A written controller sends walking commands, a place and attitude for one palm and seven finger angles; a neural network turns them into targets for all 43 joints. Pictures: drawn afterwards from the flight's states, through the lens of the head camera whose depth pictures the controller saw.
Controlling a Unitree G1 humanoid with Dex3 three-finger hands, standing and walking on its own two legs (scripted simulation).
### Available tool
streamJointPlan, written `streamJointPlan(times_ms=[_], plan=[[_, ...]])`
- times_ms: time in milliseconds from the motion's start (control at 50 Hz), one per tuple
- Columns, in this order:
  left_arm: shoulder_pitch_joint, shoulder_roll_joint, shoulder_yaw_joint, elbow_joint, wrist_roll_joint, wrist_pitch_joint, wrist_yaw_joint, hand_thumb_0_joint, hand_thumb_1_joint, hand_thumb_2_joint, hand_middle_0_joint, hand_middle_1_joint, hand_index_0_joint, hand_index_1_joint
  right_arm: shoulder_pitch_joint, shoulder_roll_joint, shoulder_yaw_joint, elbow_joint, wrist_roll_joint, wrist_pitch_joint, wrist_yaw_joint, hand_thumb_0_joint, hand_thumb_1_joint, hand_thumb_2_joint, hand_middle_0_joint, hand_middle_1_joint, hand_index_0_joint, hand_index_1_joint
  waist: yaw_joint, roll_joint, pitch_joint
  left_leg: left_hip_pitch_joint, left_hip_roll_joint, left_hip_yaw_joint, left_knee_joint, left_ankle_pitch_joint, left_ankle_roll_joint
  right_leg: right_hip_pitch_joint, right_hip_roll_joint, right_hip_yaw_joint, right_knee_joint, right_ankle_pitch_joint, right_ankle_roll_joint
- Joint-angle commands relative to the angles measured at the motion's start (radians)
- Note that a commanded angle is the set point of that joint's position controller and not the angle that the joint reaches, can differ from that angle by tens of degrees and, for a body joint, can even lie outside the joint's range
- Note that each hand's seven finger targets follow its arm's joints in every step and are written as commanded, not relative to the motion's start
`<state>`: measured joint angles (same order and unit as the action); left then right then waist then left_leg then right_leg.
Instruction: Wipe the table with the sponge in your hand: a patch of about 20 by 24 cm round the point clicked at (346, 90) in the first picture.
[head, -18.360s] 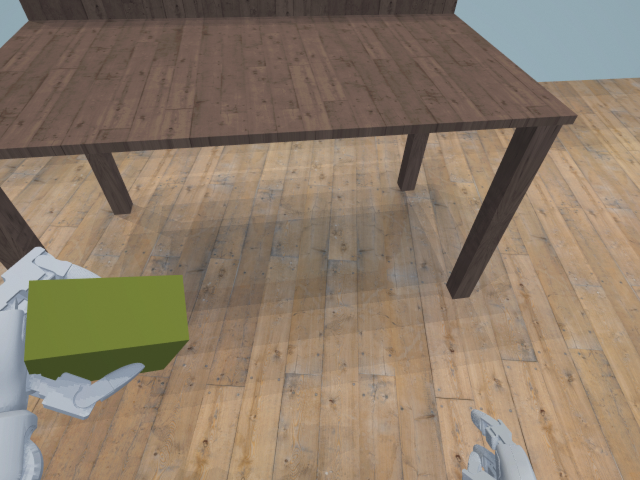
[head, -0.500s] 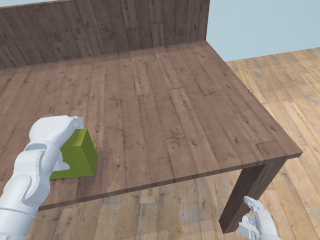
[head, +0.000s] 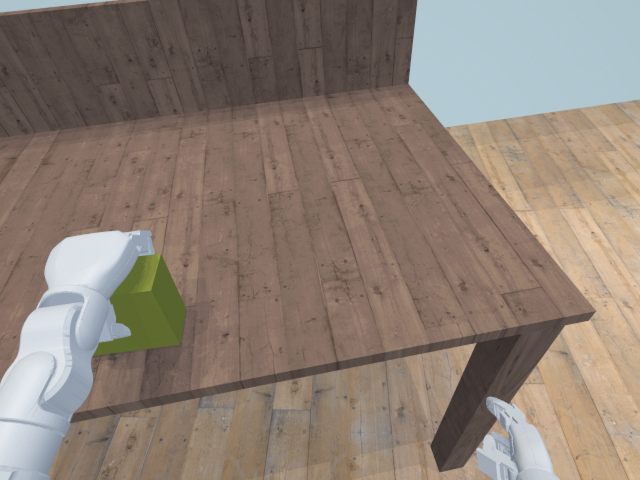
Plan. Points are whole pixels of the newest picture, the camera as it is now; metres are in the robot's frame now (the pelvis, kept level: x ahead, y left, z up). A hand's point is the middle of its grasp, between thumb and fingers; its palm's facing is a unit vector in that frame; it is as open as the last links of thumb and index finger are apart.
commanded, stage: lower the sponge onto the table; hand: left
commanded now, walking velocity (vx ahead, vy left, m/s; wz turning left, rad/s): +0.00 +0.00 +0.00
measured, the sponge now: (127, 314) +0.27 +0.32 +0.06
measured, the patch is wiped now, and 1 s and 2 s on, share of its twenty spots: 0.15 0.40 0.45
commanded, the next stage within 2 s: wipe forward along the first lane in 0.16 s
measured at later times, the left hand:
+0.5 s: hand (112, 277) +0.29 +0.33 +0.11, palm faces -0.04 -0.03 -1.00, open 10.2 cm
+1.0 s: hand (126, 248) +0.35 +0.34 +0.11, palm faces -0.10 +0.00 -1.00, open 10.2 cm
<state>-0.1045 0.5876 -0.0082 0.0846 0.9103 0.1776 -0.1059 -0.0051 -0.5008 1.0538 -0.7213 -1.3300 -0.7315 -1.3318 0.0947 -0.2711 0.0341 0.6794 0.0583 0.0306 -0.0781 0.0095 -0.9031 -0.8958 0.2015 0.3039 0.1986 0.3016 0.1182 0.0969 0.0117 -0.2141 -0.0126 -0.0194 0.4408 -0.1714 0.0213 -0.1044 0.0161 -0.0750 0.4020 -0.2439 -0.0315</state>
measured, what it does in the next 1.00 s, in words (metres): stands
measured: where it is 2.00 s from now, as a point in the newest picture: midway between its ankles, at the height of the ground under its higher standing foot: outside the picture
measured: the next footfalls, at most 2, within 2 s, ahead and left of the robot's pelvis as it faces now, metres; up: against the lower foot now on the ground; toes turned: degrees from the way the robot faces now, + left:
none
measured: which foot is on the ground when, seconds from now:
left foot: down 0.00-1.00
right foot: down 0.00-1.00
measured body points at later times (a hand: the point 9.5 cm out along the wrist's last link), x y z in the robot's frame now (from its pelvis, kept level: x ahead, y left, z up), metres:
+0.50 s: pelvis +0.00 -0.01 +0.00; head -0.01 -0.04 +0.45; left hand +0.29 +0.32 +0.16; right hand +0.20 -0.25 -0.11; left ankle +0.04 +0.11 -0.74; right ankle -0.01 -0.10 -0.74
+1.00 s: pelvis -0.01 +0.00 -0.01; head +0.00 -0.02 +0.44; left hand +0.35 +0.34 +0.16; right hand +0.12 -0.25 -0.13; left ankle +0.04 +0.11 -0.74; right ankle -0.01 -0.10 -0.74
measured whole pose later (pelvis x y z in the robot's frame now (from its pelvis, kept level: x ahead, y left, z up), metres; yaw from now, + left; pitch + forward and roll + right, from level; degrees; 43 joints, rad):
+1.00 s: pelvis -0.01 +0.00 -0.01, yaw +0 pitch +3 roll -1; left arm -0.48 0.62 0.02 0.61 0.97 0.07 -0.07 0.00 -0.54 1.07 -0.74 -1.30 -0.75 -1.31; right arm 0.22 -0.29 0.00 0.71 0.08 0.09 -0.07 0.01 -0.90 -0.90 0.20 0.30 0.20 0.30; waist 0.05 0.09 -0.05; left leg -0.40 -0.01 -0.02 0.53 -0.19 0.03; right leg -0.29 0.02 -0.08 0.49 -0.26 -0.03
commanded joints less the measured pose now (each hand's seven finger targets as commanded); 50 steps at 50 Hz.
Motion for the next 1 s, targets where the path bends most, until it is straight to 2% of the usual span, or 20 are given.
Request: streamJointPlan(times_ms=[0,20,60,100,120,160,240,300,420,480,520,560,620,680,720,780,880,920,940,980], plan=[[-0.343,0.296,0.191,-0.107,0.01,0.01,0.073,0.0,0.1,1.3,-1.2,-1.6,-1.2,-1.6,-0.149,-0.116,-0.042,-0.139,-0.001,-0.036,-0.009,0.0,-0.9,-0.9,0.2,0.3,0.2,0.3,-0.026,0.014,-0.183,0.124,-0.024,-0.032,-0.05,0.129,0.02,-0.054,0.016,0.073,-0.088,0.126,-0.049],[-0.344,0.314,0.203,-0.137,0.008,0.015,0.073,0.0,0.1,1.3,-1.2,-1.6,-1.2,-1.6,-0.176,-0.112,-0.033,-0.156,0.002,-0.043,-0.008,0.0,-0.9,-0.9,0.2,0.3,0.2,0.3,-0.018,0.051,-0.195,0.126,-0.026,-0.033,-0.054,0.122,0.018,-0.04,0.017,0.095,-0.084,0.121,-0.057],[-0.335,0.26,0.153,-0.138,0.008,0.016,0.071,0.0,0.1,1.3,-1.2,-1.6,-1.2,-1.6,-0.165,-0.107,-0.039,-0.157,-0.001,-0.044,-0.008,0.0,-0.9,-0.9,0.2,0.3,0.2,0.3,-0.029,0.018,-0.235,0.138,-0.028,-0.019,-0.033,0.157,0.024,-0.03,0.008,0.077,-0.074,0.168,-0.048],[-0.278,0.3,0.194,-0.136,0.007,0.006,0.065,0.0,0.1,1.3,-1.2,-1.6,-1.2,-1.6,-0.152,-0.119,-0.049,-0.154,-0.007,-0.039,-0.006,0.0,-0.9,-0.9,0.2,0.3,0.2,0.3,-0.025,-0.003,-0.268,0.138,-0.027,-0.017,-0.014,0.189,0.027,-0.004,0.004,0.086,-0.061,0.235,-0.045],[-0.246,0.337,0.232,-0.148,0.007,0.006,0.064,0.0,0.1,1.3,-1.2,-1.6,-1.2,-1.6,-0.171,-0.117,-0.041,-0.167,-0.007,-0.042,-0.006,0.0,-0.9,-0.9,0.2,0.3,0.2,0.3,-0.013,-0.015,-0.257,0.127,-0.03,-0.022,-0.012,0.185,0.028,0.002,0.009,0.108,-0.058,0.237,-0.051],[-0.245,0.269,0.174,-0.137,0.006,0.002,0.053,0.0,0.1,1.3,-1.2,-1.6,-1.2,-1.6,-0.157,-0.114,-0.042,-0.164,-0.005,-0.036,-0.004,0.0,-0.9,-0.9,0.2,0.3,0.2,0.3,-0.033,-0.056,-0.24,0.114,-0.028,-0.012,-0.011,0.181,0.031,-0.023,0.006,0.078,-0.056,0.243,-0.036],[-0.158,0.294,0.216,-0.104,-0.012,-0.003,0.053,0.0,0.1,1.3,-1.2,-1.6,-1.2,-1.6,-0.149,-0.121,-0.048,-0.171,-0.009,-0.031,-0.006,0.0,-0.9,-0.9,0.2,0.3,0.2,0.3,-0.016,-0.064,-0.209,0.088,-0.03,-0.009,0.0,0.162,0.035,-0.025,0.004,0.084,-0.049,0.238,-0.037],[-0.259,0.307,0.202,-0.048,0.0,-0.005,0.052,0.0,0.1,1.3,-1.2,-1.6,-1.2,-1.6,-0.134,-0.129,-0.051,-0.149,-0.001,-0.016,-0.013,0.0,-0.9,-0.9,0.2,0.3,0.2,0.3,-0.048,-0.076,-0.165,0.065,-0.031,-0.004,0.001,0.127,0.035,-0.078,0.005,0.081,-0.059,0.203,-0.025],[-0.355,0.332,0.192,0.057,0.031,-0.013,0.054,0.0,0.1,1.3,-1.2,-1.6,-1.2,-1.6,-0.121,-0.136,-0.05,-0.139,0.009,-0.019,-0.022,0.0,-0.9,-0.9,0.2,0.3,0.2,0.3,-0.052,-0.023,-0.15,0.046,-0.035,-0.012,-0.005,0.076,0.033,-0.117,0.012,0.092,-0.065,0.116,-0.04],[-0.395,0.279,0.131,0.13,0.039,-0.016,0.043,0.0,0.1,1.3,-1.2,-1.6,-1.2,-1.6,-0.088,-0.142,-0.059,-0.129,0.007,-0.012,-0.022,0.0,-0.9,-0.9,0.2,0.3,0.2,0.3,-0.069,-0.054,-0.168,0.038,-0.033,-0.008,0.007,0.06,0.035,-0.134,0.008,0.078,-0.064,0.109,-0.035],[-0.407,0.328,0.17,0.147,0.045,-0.028,0.041,0.0,0.1,1.3,-1.2,-1.6,-1.2,-1.6,-0.084,-0.146,-0.058,-0.131,0.011,-0.012,-0.02,0.0,-0.9,-0.9,0.2,0.3,0.2,0.3,-0.064,-0.059,-0.19,0.031,-0.033,-0.014,0.006,0.061,0.036,-0.123,0.013,0.086,-0.056,0.109,-0.039],[-0.45,0.276,0.113,0.179,0.051,-0.035,0.037,0.0,0.1,1.3,-1.2,-1.6,-1.2,-1.6,-0.063,-0.143,-0.061,-0.129,0.012,-0.009,-0.02,0.0,-0.9,-0.9,0.2,0.3,0.2,0.3,-0.078,-0.075,-0.197,0.029,-0.032,-0.009,0.01,0.046,0.038,-0.146,0.011,0.069,-0.055,0.089,-0.032],[-0.491,0.314,0.141,0.235,0.056,-0.053,0.038,0.0,0.1,1.3,-1.2,-1.6,-1.2,-1.6,-0.046,-0.151,-0.062,-0.125,0.016,-0.006,-0.018,0.0,-0.9,-0.9,0.2,0.3,0.2,0.3,-0.079,-0.064,-0.18,0.009,-0.03,-0.018,0.005,0.019,0.037,-0.168,0.017,0.076,-0.055,0.058,-0.038],[-0.512,0.261,0.094,0.282,0.062,-0.065,0.043,0.0,0.1,1.3,-1.2,-1.6,-1.2,-1.6,-0.022,-0.151,-0.069,-0.123,0.014,-0.001,-0.016,0.0,-0.9,-0.9,0.2,0.3,0.2,0.3,-0.085,-0.07,-0.179,0.004,-0.03,-0.015,0.012,0.004,0.039,-0.192,0.017,0.063,-0.052,0.041,-0.034],[-0.544,0.292,0.118,0.303,0.069,-0.079,0.05,0.0,0.1,1.3,-1.2,-1.6,-1.2,-1.6,-0.013,-0.154,-0.07,-0.124,0.016,-0.002,-0.013,0.0,-0.9,-0.9,0.2,0.3,0.2,0.3,-0.082,-0.073,-0.192,-0.003,-0.026,-0.026,0.005,-0.004,0.038,-0.196,0.021,0.066,-0.045,0.03,-0.04],[-0.556,0.245,0.076,0.337,0.075,-0.085,0.059,0.0,0.1,1.3,-1.2,-1.6,-1.2,-1.6,0.008,-0.156,-0.077,-0.117,0.015,0.005,-0.008,0.0,-0.9,-0.9,0.2,0.3,0.2,0.3,-0.09,-0.079,-0.203,-0.004,-0.026,-0.02,0.018,-0.005,0.039,-0.214,0.021,0.059,-0.039,0.033,-0.035],[-0.6,0.246,0.067,0.43,0.083,-0.086,0.071,0.0,0.1,1.3,-1.2,-1.6,-1.2,-1.6,0.04,-0.163,-0.08,-0.109,0.019,0.014,-0.005,0.0,-0.9,-0.9,0.2,0.3,0.2,0.3,-0.099,-0.107,-0.189,-0.035,-0.024,-0.025,0.017,-0.041,0.041,-0.242,0.026,0.053,-0.033,0.002,-0.033],[-0.637,0.293,0.098,0.464,0.094,-0.09,0.074,0.0,0.1,1.3,-1.2,-1.6,-1.2,-1.6,0.045,-0.167,-0.079,-0.101,0.021,0.018,-0.005,0.0,-0.9,-0.9,0.2,0.3,0.2,0.3,-0.101,-0.107,-0.19,-0.051,-0.025,-0.03,0.015,-0.048,0.041,-0.249,0.029,0.06,-0.033,-0.005,-0.036],[-0.651,0.253,0.057,0.489,0.097,-0.089,0.074,0.0,0.1,1.3,-1.2,-1.6,-1.2,-1.6,0.058,-0.166,-0.079,-0.101,0.02,0.019,-0.004,0.0,-0.9,-0.9,0.2,0.3,0.2,0.3,-0.107,-0.121,-0.183,-0.056,-0.028,-0.025,0.023,-0.049,0.043,-0.253,0.027,0.055,-0.028,-0.004,-0.033],[-0.686,0.255,0.046,0.521,0.108,-0.091,0.074,0.0,0.1,1.3,-1.2,-1.6,-1.2,-1.6,0.069,-0.169,-0.081,-0.093,0.021,0.023,-0.002,0.0,-0.9,-0.9,0.2,0.3,0.2,0.3,-0.115,-0.114,-0.18,-0.063,-0.025,-0.024,0.027,-0.066,0.042,-0.277,0.027,0.053,-0.025,-0.019,-0.031]])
